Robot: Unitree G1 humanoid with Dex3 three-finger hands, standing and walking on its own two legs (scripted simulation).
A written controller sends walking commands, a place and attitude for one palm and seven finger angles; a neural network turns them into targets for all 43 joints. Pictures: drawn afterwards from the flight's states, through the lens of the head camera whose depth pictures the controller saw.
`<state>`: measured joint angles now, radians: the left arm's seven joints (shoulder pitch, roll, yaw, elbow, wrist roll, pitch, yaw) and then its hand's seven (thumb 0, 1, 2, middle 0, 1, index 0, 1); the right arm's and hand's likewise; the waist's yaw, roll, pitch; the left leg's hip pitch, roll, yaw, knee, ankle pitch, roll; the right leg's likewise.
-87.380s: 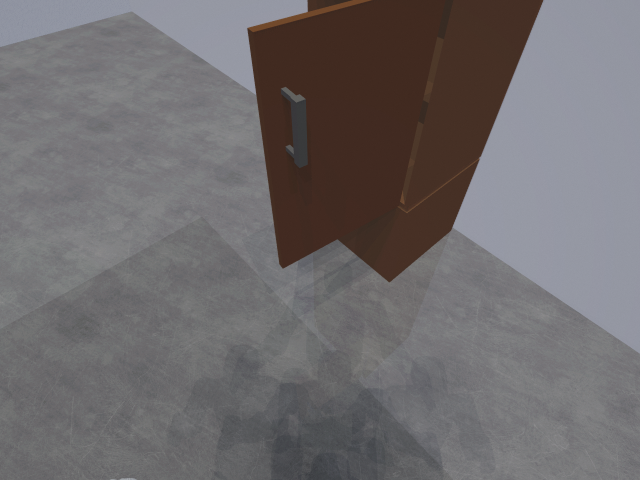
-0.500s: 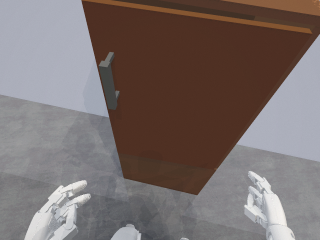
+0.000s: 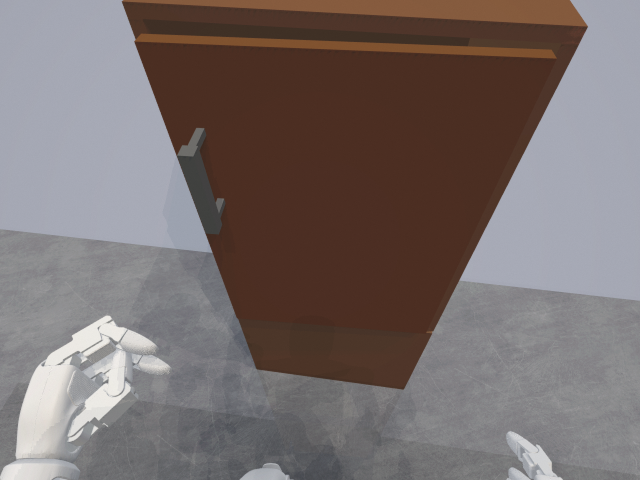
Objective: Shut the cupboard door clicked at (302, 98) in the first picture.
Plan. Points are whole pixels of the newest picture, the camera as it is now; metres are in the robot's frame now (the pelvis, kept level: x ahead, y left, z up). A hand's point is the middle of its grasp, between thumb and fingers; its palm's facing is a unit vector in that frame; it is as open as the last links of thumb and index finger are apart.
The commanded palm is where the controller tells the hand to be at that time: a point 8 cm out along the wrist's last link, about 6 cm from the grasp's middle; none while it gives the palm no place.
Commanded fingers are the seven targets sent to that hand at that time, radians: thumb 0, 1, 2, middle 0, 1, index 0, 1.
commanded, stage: raise the hand and make a fist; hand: left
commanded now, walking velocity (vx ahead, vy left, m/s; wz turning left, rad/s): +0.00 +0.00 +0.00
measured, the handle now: (206, 183) +0.44 +0.17 +0.13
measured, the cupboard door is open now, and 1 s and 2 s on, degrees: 3 3 3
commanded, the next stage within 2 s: bring the fist close to the handle in 0.98 s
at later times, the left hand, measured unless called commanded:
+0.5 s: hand (100, 353) +0.23 +0.23 +0.11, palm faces -0.02 -1.00 -0.05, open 3.1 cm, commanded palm +0.20 +0.28 +0.13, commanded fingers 0.00 0.90 0.90 -1.30 -1.50 -1.30 -1.50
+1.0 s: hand (94, 338) +0.23 +0.22 +0.15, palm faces +0.04 -1.00 -0.06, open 3.1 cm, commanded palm +0.20 +0.27 +0.14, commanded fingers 0.00 0.90 0.90 -1.30 -1.50 -1.30 -1.50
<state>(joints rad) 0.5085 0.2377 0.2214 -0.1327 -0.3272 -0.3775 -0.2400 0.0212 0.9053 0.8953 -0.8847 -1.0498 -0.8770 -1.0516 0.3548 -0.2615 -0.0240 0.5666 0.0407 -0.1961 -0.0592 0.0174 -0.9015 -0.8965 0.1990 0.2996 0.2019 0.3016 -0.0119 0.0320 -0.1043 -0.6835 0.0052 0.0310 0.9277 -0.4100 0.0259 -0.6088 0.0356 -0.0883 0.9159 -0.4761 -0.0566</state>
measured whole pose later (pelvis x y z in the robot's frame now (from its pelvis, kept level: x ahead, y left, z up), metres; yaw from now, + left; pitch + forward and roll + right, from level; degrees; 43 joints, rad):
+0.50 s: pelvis +0.01 +0.04 +0.02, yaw +1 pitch +4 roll -2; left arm 0.35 0.28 0.14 -0.18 -0.26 -0.10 -0.23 0.02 0.90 0.90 -1.28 -1.47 -1.27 -1.48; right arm 0.24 -0.21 0.08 0.51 0.04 -0.23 -0.05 0.01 -0.90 -0.90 0.20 0.30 0.21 0.30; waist 0.03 0.04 -0.08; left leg -0.48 -0.03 0.04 0.78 -0.37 0.08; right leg -0.38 0.01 -0.07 0.72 -0.40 0.00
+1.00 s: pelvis +0.00 +0.02 +0.03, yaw +1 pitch +1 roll -1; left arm 0.30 0.27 0.20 -0.16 -0.28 -0.14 -0.22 0.02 0.90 0.90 -1.30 -1.50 -1.29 -1.50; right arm 0.28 -0.26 0.05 0.57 0.04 -0.23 -0.05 0.02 -0.90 -0.90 0.20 0.30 0.20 0.30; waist 0.02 0.03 -0.05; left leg -0.40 -0.02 0.02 0.69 -0.31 0.05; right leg -0.31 0.02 -0.09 0.65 -0.36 -0.03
